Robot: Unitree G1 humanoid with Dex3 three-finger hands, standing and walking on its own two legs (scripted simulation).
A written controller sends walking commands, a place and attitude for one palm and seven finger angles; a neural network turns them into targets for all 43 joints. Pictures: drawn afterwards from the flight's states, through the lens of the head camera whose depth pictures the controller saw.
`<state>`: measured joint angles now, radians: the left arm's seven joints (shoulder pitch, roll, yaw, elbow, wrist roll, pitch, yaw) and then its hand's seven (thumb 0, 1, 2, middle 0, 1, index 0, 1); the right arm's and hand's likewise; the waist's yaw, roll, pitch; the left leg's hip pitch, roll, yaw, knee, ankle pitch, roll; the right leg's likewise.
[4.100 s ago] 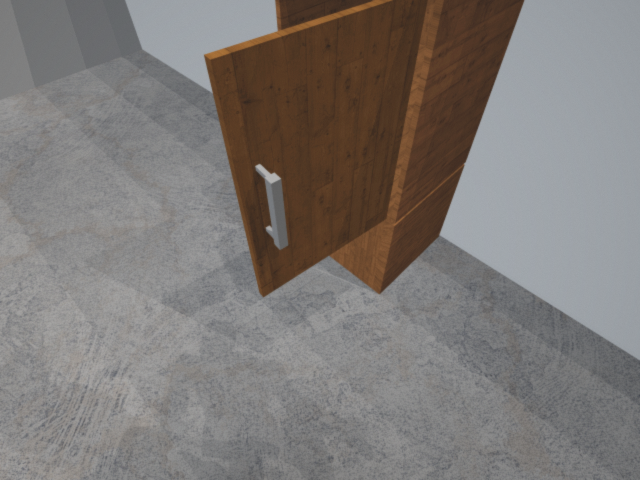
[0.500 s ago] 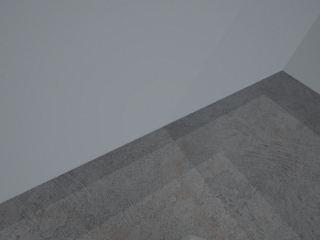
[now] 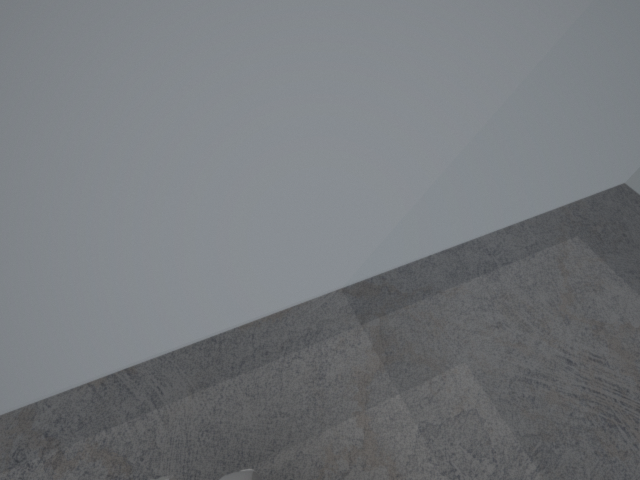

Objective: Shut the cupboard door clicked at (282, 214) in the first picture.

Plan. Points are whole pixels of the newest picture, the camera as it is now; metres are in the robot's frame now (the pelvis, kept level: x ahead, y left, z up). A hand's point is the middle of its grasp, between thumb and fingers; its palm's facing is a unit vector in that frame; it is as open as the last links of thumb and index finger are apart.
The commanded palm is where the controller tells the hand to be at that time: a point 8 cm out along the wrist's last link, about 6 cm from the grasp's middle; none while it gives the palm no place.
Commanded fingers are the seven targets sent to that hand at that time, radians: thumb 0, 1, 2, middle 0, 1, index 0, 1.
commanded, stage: turn to face it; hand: left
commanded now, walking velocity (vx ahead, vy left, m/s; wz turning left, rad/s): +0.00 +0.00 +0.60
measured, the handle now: out of the picture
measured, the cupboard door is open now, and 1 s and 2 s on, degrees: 83 83 83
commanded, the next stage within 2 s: none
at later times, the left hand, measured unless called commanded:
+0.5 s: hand out of the picture +0.06 +0.15 -0.15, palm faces +0.31 -0.91 -0.27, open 7.4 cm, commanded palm none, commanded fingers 0.00 0.90 0.90 -0.20 -0.30 -0.20 -0.30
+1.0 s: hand out of the picture +0.06 +0.11 -0.14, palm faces +0.59 -0.76 -0.29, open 7.4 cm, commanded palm none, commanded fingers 0.00 0.90 0.90 -0.20 -0.30 -0.20 -0.30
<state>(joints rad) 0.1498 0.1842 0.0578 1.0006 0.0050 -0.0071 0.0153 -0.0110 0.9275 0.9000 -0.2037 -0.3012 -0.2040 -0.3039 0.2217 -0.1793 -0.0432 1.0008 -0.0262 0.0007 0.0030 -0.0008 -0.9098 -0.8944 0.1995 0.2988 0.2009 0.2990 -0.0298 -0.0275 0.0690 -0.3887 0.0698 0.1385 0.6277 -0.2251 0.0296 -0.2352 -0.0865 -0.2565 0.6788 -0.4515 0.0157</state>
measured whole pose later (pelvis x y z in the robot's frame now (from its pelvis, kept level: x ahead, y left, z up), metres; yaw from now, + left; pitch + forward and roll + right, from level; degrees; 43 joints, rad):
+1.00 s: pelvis +0.11 -0.11 +0.01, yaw +38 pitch +0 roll +2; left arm 0.18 0.20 0.04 0.86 0.02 0.02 0.02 0.00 0.90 0.90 -0.20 -0.30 -0.20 -0.30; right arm 0.12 -0.26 -0.08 0.91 -0.01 0.08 0.02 0.00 -0.91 -0.89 0.20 0.30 0.20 0.30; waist -0.02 0.01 0.12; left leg -0.47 0.01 0.02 1.09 -0.49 -0.06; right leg -0.27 -0.10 -0.14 0.58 -0.31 -0.01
